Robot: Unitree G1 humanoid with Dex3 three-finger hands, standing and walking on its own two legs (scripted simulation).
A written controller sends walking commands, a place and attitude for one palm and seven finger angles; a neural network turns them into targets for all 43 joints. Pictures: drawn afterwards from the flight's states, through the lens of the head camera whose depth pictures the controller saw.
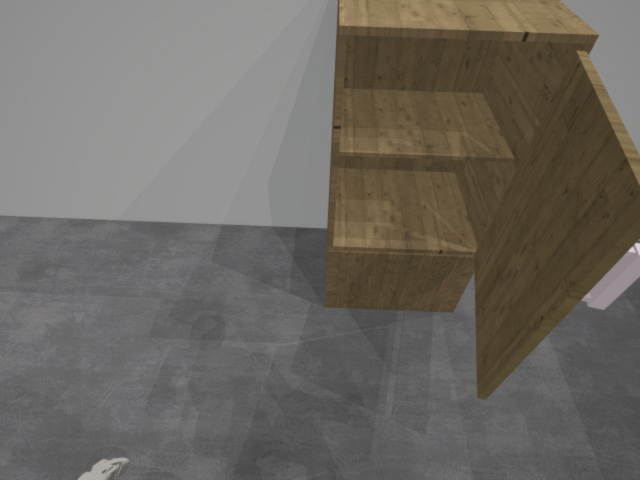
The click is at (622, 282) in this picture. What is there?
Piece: cupboard door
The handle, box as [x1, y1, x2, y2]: [581, 243, 639, 309]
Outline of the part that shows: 639,243 635,243 581,300 585,300 588,306 603,309 639,276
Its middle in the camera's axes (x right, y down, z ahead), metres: +0.42 +0.06 +0.57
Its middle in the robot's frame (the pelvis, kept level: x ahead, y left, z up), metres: +0.42 -0.40 +0.02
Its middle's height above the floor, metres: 0.79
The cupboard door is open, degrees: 78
